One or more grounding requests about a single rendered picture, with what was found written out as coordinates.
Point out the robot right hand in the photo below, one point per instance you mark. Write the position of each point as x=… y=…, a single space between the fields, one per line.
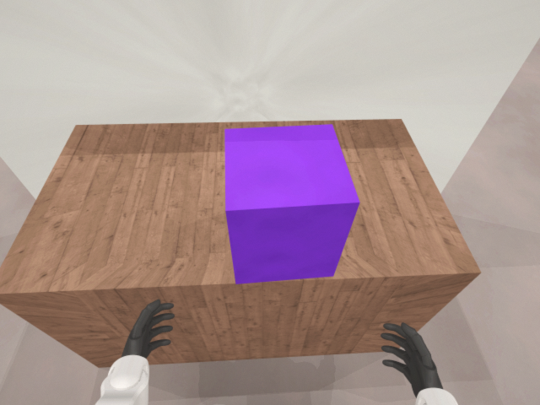
x=419 y=368

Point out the pedestal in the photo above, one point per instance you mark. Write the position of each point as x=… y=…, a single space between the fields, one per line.
x=134 y=213

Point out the robot left hand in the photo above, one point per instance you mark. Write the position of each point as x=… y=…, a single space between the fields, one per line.
x=138 y=342

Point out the carton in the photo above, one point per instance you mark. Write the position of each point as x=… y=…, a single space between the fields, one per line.
x=289 y=200

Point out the right robot forearm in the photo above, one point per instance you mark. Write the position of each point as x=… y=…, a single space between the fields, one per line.
x=435 y=396

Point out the left robot forearm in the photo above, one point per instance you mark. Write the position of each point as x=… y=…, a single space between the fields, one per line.
x=127 y=382

